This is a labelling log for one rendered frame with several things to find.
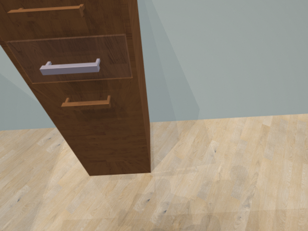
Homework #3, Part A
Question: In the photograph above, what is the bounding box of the cabinet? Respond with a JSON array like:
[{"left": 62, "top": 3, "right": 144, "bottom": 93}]
[{"left": 0, "top": 0, "right": 151, "bottom": 176}]

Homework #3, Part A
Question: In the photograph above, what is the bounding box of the drawer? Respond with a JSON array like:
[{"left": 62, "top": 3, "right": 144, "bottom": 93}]
[{"left": 7, "top": 34, "right": 132, "bottom": 83}]

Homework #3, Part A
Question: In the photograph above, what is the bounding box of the handle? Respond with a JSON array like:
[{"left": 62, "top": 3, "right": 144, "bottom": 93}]
[
  {"left": 61, "top": 100, "right": 111, "bottom": 111},
  {"left": 7, "top": 6, "right": 84, "bottom": 22},
  {"left": 40, "top": 59, "right": 100, "bottom": 75}
]

